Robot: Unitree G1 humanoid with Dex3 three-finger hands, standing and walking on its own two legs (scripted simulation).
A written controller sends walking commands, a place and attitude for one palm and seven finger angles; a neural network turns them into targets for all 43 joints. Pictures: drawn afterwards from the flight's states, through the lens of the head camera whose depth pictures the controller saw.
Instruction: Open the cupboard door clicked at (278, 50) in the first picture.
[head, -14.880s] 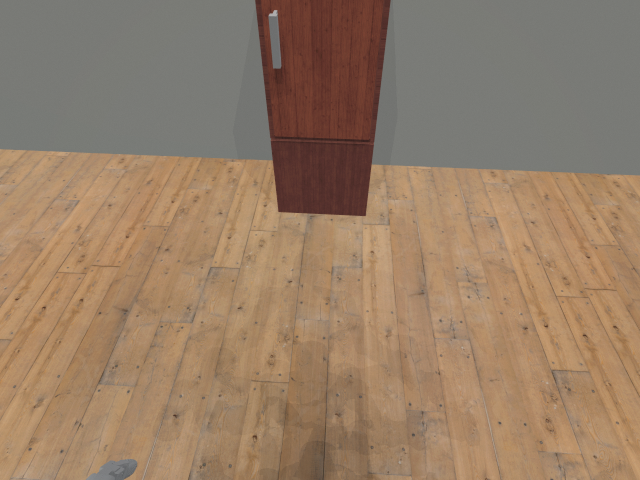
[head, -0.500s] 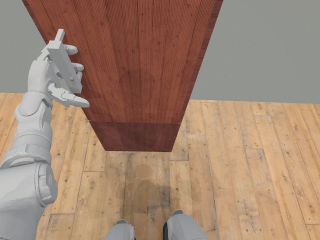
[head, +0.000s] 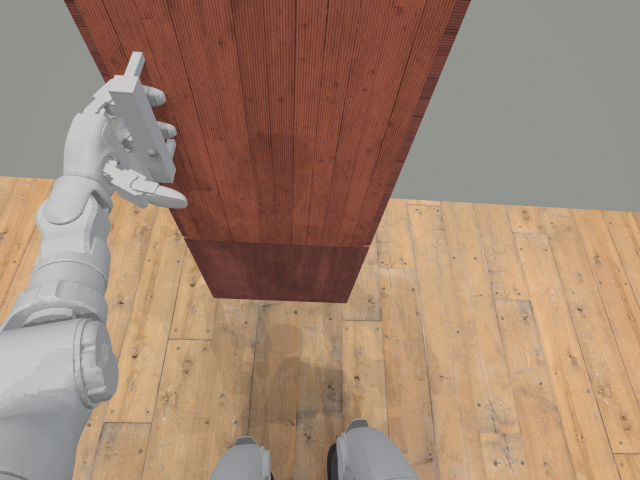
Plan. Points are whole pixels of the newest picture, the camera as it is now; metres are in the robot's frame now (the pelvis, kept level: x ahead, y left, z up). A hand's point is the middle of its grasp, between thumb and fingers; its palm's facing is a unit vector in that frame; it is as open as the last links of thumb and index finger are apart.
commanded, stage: close the thumb around the handle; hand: left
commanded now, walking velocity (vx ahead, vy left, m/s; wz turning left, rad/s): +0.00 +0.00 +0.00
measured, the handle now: (151, 122) +0.54 +0.18 +0.08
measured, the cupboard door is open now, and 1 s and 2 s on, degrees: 0 3 44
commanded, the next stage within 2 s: pull the door open along its arc in 0.60 s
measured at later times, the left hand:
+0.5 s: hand (158, 158) +0.48 +0.16 +0.08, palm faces -0.12 -0.99 -0.03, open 6.1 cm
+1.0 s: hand (161, 171) +0.46 +0.16 +0.08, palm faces -0.10 -0.99 -0.02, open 6.0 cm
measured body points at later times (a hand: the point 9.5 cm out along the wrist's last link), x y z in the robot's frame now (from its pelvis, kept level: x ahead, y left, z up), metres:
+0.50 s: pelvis +0.00 +0.00 +0.00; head +0.11 +0.01 +0.44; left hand +0.48 +0.22 +0.09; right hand +0.03 -0.26 -0.11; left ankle -0.01 +0.10 -0.67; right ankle +0.03 -0.11 -0.67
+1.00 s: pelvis +0.01 -0.01 +0.01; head +0.10 -0.01 +0.45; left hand +0.46 +0.21 +0.08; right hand +0.03 -0.27 -0.11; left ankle -0.01 +0.10 -0.67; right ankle +0.03 -0.11 -0.67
